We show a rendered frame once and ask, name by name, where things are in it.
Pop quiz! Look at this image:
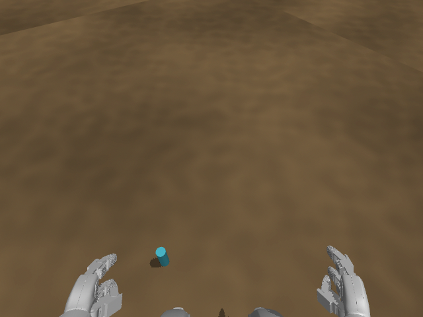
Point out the can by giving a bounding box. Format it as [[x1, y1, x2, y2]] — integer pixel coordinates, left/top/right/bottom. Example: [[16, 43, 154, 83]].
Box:
[[156, 247, 169, 267]]

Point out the right robot hand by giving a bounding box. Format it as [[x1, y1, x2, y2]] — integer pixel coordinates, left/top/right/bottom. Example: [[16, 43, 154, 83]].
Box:
[[317, 246, 370, 317]]

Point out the left robot hand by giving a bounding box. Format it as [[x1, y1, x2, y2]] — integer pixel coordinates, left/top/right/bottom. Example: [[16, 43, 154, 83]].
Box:
[[64, 254, 122, 317]]

